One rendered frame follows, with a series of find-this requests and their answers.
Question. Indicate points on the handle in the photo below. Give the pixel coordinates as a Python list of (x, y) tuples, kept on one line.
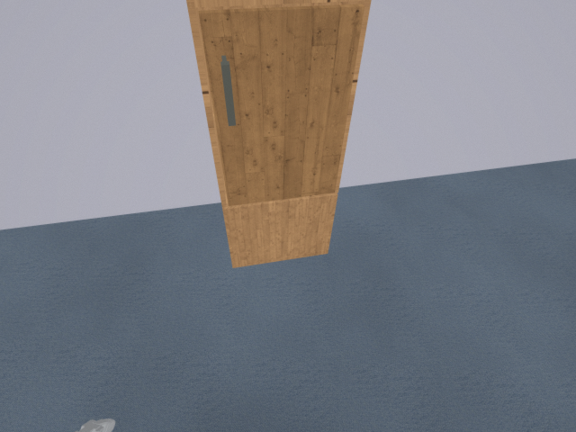
[(225, 69)]

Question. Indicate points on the cupboard door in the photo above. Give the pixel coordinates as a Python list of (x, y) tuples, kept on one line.
[(292, 72)]

